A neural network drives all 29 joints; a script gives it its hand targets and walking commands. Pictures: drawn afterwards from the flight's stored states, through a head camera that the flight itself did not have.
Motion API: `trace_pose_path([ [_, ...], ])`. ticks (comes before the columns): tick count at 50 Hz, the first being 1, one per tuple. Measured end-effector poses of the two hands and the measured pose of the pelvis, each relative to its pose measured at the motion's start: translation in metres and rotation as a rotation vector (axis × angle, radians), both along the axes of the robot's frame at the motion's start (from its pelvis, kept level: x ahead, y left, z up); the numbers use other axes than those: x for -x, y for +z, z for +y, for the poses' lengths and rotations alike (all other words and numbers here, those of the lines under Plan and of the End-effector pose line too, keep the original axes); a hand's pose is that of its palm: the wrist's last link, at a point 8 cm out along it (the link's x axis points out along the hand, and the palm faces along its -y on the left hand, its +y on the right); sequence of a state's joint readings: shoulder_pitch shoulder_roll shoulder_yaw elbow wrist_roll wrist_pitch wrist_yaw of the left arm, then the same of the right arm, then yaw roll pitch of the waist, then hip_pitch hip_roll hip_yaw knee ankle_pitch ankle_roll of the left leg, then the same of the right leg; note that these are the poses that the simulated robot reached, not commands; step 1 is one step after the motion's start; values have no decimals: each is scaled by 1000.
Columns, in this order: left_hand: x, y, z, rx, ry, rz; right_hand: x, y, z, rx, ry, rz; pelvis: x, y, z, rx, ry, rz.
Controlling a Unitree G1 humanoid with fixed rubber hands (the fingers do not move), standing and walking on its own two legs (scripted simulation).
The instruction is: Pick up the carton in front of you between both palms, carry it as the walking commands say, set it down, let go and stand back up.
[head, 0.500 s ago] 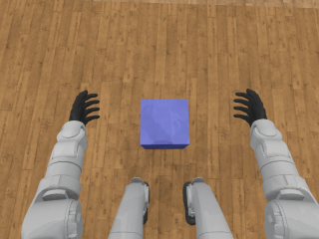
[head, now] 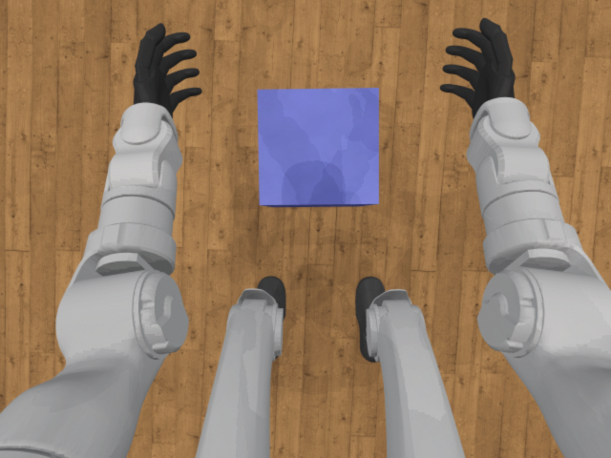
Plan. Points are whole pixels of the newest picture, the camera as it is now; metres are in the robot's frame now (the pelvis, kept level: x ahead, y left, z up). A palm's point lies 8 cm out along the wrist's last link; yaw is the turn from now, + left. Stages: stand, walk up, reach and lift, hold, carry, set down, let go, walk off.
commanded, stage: reach and lift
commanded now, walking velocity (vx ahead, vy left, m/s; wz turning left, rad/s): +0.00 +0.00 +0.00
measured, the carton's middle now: (317, 157) +0.49 +0.01 -0.48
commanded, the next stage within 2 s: none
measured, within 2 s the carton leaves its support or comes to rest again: leaves its support in 1.46 s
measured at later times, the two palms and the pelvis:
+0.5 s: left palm (211, 148) +0.49 +0.20 -0.36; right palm (427, 144) +0.49 -0.18 -0.36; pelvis -0.04 +0.00 -0.20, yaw +0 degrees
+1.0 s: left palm (223, 152) +0.49 +0.19 -0.41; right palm (410, 151) +0.49 -0.16 -0.41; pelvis -0.04 +0.00 -0.24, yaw +0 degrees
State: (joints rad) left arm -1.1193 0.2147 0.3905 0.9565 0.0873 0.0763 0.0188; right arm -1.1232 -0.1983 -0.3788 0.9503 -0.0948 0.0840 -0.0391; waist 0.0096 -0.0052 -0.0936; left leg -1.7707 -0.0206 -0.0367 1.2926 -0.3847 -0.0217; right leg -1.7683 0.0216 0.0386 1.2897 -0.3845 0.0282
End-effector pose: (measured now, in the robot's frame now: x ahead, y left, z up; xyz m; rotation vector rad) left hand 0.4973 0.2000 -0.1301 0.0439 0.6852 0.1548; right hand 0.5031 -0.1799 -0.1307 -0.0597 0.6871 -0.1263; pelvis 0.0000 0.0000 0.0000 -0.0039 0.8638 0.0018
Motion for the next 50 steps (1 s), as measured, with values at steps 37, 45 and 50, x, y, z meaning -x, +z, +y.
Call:
trace_pose_path([
  [37,11,-287,-6,0,-2,58,13,-287,5,-2,4,57,41,-231,-1,-1,-2,-196],
  [45,7,-282,-9,6,-12,28,11,-281,13,-8,9,27,36,-238,0,4,-2,-190],
  [50,11,-280,-11,11,-11,40,15,-279,15,-9,10,40,38,-236,0,4,0,-182],
])
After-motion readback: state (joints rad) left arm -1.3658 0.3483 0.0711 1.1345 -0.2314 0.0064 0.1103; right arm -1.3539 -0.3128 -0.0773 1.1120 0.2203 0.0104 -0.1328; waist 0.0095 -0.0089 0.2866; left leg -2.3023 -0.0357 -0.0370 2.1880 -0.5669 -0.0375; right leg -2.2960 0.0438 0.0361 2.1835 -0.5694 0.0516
